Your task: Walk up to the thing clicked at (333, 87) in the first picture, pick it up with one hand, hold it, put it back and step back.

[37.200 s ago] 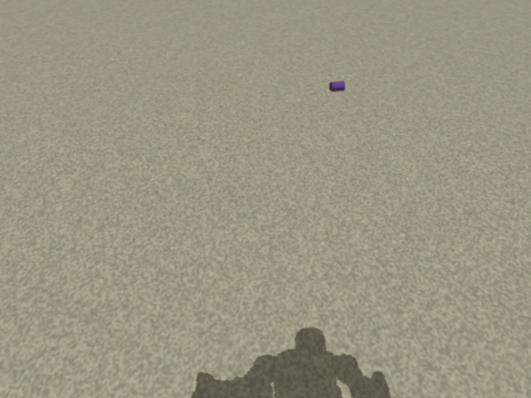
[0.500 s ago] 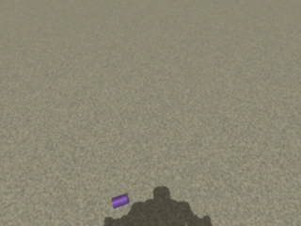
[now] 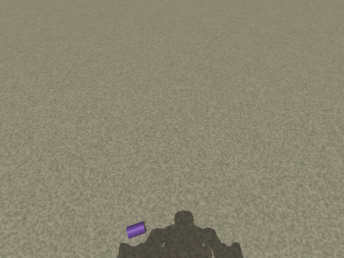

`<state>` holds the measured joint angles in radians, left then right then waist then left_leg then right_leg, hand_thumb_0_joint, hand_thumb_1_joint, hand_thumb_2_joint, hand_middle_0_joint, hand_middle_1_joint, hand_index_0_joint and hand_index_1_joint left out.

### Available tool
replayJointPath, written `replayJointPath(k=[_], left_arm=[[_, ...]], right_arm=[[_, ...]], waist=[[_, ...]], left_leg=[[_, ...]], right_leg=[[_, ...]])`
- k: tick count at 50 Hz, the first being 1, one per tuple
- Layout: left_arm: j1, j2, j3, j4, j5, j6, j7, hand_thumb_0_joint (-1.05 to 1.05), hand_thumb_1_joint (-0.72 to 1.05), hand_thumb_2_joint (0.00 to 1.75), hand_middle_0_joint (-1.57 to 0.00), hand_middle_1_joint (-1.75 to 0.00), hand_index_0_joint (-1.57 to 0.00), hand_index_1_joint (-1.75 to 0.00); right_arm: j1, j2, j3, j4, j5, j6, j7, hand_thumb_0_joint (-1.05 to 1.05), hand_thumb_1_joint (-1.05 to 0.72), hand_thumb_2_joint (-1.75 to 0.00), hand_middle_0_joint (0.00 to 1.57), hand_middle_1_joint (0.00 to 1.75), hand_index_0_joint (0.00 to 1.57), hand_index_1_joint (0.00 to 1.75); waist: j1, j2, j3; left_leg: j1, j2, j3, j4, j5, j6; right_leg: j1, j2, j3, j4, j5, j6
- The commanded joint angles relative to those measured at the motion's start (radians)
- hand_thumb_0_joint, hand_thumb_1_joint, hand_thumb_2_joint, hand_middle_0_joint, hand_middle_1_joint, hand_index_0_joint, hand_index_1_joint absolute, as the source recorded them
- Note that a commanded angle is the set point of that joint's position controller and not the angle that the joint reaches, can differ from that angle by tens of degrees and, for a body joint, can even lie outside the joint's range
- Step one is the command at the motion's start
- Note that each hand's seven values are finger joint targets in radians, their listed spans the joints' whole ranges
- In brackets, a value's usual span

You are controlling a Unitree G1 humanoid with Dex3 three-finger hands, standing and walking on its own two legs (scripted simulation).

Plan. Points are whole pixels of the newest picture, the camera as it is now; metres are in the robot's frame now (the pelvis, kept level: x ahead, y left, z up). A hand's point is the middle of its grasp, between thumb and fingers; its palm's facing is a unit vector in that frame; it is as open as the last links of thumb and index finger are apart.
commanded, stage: stand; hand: left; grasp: from above
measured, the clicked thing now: (136, 229) +0.39 +0.22 -0.75
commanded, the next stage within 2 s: step back in 0.62 s
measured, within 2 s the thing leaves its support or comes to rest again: neither
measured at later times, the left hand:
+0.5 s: hand out of the picture +0.07 +0.25 -0.16, palm faces +0.01 -0.94 -0.33, open 7.4 cm
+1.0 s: hand out of the picture +0.08 +0.30 -0.19, palm faces -0.03 -0.92 -0.40, open 7.4 cm
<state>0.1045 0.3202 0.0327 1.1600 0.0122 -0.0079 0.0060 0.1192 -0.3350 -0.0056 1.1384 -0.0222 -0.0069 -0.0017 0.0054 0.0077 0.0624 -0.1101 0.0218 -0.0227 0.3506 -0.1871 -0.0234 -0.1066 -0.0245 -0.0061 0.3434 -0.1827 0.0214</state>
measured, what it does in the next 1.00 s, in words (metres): shifts its weight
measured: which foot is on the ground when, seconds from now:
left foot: down 0.00-1.00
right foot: down 0.00-0.94, up 0.96-1.00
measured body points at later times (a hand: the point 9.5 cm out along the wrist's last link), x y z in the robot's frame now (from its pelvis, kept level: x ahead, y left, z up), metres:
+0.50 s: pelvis +0.00 +0.00 +0.00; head +0.01 +0.00 +0.45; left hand +0.07 +0.30 -0.13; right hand +0.07 -0.30 -0.14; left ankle +0.01 +0.13 -0.75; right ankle +0.01 -0.13 -0.75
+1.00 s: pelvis -0.06 +0.02 -0.04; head +0.00 +0.04 +0.41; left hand +0.08 +0.35 -0.16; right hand +0.02 -0.31 -0.14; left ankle +0.01 +0.13 -0.75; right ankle -0.02 -0.13 -0.72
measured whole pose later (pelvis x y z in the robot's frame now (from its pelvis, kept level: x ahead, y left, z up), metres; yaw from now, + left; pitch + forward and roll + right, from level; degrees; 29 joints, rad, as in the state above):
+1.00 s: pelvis -0.06 +0.02 -0.04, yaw +0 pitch -2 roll -1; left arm 0.04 0.42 0.07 0.93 0.01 0.06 0.02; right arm 0.10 -0.40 -0.07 0.95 -0.03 0.04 0.04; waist -0.03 -0.03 0.18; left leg -0.42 0.00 -0.01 0.75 -0.29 0.02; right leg -0.47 0.04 0.11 0.96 -0.49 -0.03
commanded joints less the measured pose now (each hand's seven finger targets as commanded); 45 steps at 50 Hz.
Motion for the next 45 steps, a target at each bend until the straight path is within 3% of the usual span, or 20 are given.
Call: replayJointPath(k=[1, 10, 22, 30, 31, 33, 36, 39, 43, 44, 45], left_arm=[[-0.037, 0.206, 0.032, -0.060, 0.003, -0.020, 0.011, 0.00, 0.90, 0.90, -0.20, -0.30, -0.20, -0.30], [-0.032, 0.207, 0.029, -0.062, 0.001, -0.016, 0.006, 0.00, 0.90, 0.90, -0.20, -0.30, -0.20, -0.30], [-0.030, 0.217, 0.028, -0.067, -0.002, -0.020, 0.008, 0.00, 0.90, 0.90, -0.20, -0.30, -0.20, -0.30], [-0.029, 0.219, 0.026, -0.063, 0.000, -0.018, 0.006, 0.00, 0.90, 0.90, -0.20, -0.30, -0.20, -0.30], [-0.038, 0.299, 0.057, -0.104, -0.021, -0.009, 0.010, 0.00, 0.90, 0.90, -0.20, -0.30, -0.20, -0.30], [-0.024, 0.286, 0.060, -0.138, -0.025, -0.006, 0.016, 0.00, 0.90, 0.90, -0.20, -0.30, -0.20, -0.30], [-0.037, 0.285, 0.062, -0.189, -0.019, 0.006, 0.017, 0.00, 0.90, 0.90, -0.20, -0.30, -0.20, -0.30], [-0.039, 0.304, 0.067, -0.230, -0.013, 0.017, 0.015, 0.00, 0.90, 0.90, -0.20, -0.30, -0.20, -0.30], [-0.081, 0.332, 0.078, -0.290, 0.001, 0.030, 0.015, 0.00, 0.90, 0.90, -0.20, -0.30, -0.20, -0.30], [-0.102, 0.336, 0.077, -0.305, 0.005, 0.032, 0.015, 0.00, 0.90, 0.90, -0.20, -0.30, -0.20, -0.30], [-0.136, 0.330, 0.075, -0.326, 0.008, 0.034, 0.017, 0.00, 0.90, 0.90, -0.20, -0.30, -0.20, -0.30]], right_arm=[[-0.037, -0.201, -0.039, -0.061, 0.007, -0.024, -0.017, 0.00, -0.90, -0.90, 0.20, 0.30, 0.20, 0.30], [-0.035, -0.205, -0.038, -0.055, 0.007, -0.023, -0.015, 0.00, -0.90, -0.90, 0.20, 0.30, 0.20, 0.30], [-0.032, -0.210, -0.037, -0.061, 0.009, -0.024, -0.014, 0.00, -0.90, -0.90, 0.20, 0.30, 0.20, 0.30], [-0.042, -0.209, -0.038, -0.063, 0.008, -0.020, -0.011, 0.00, -0.90, -0.90, 0.20, 0.30, 0.20, 0.30], [-0.075, -0.277, -0.063, -0.086, 0.019, -0.001, -0.006, 0.00, -0.90, -0.90, 0.20, 0.30, 0.20, 0.30], [-0.039, -0.255, -0.064, -0.107, 0.034, 0.010, -0.004, 0.00, -0.90, -0.90, 0.20, 0.30, 0.20, 0.30], [-0.035, -0.258, -0.080, -0.143, 0.033, 0.026, 0.000, 0.00, -0.90, -0.90, 0.20, 0.30, 0.20, 0.30], [-0.035, -0.249, -0.086, -0.176, 0.030, 0.038, 0.002, 0.00, -0.90, -0.90, 0.20, 0.30, 0.20, 0.30], [0.023, -0.246, -0.098, -0.203, 0.023, 0.049, 0.013, 0.00, -0.90, -0.90, 0.20, 0.30, 0.20, 0.30], [0.042, -0.246, -0.104, -0.206, 0.020, 0.050, 0.017, 0.00, -0.90, -0.90, 0.20, 0.30, 0.20, 0.30], [0.077, -0.258, -0.112, -0.210, 0.013, 0.049, 0.021, 0.00, -0.90, -0.90, 0.20, 0.30, 0.20, 0.30]], waist=[[-0.003, -0.004, -0.087], [-0.001, 0.006, -0.055], [-0.005, 0.007, -0.091], [-0.002, 0.000, -0.051], [-0.010, -0.020, 0.031], [-0.019, -0.018, -0.062], [-0.027, -0.038, -0.142], [-0.020, -0.053, -0.156], [-0.040, -0.142, -0.138], [-0.051, -0.152, -0.126], [-0.075, -0.129, -0.116]], left_leg=[[0.005, 0.104, -0.068, -0.049, 0.158, 0.042], [-0.032, 0.098, -0.069, -0.079, 0.054, 0.038], [0.005, 0.103, -0.061, -0.058, 0.167, 0.042], [-0.008, 0.101, -0.069, -0.075, 0.082, 0.037], [-0.067, 0.085, -0.074, 0.031, 0.249, 0.061], [-0.054, 0.082, -0.053, 0.095, 0.327, 0.073], [-0.065, 0.061, -0.040, 0.178, 0.255, 0.094], [-0.079, 0.036, -0.042, 0.266, 0.161, 0.101], [-0.118, -0.018, -0.036, 0.408, -0.074, 0.118], [-0.091, -0.021, -0.046, 0.433, -0.133, 0.126], [-0.084, 0.013, -0.087, 0.403, -0.164, 0.147]], right_leg=[[0.025, -0.105, 0.070, -0.049, 0.152, -0.034], [0.011, -0.099, 0.074, -0.066, 0.077, -0.035], [0.034, -0.107, 0.073, -0.046, 0.187, -0.036], [-0.004, -0.097, 0.073, -0.066, 0.075, -0.034], [-0.087, -0.089, 0.094, 0.023, 0.299, -0.044], [-0.043, -0.096, 0.087, 0.078, 0.381, -0.069], [-0.068, -0.112, 0.114, 0.123, 0.320, -0.112], [-0.142, -0.144, 0.148, 0.147, 0.277, -0.154], [-0.253, -0.206, 0.221, 0.160, 0.149, -0.212], [-0.328, -0.213, 0.227, 0.175, 0.089, -0.216], [-0.388, -0.185, 0.207, 0.246, 0.007, -0.196]])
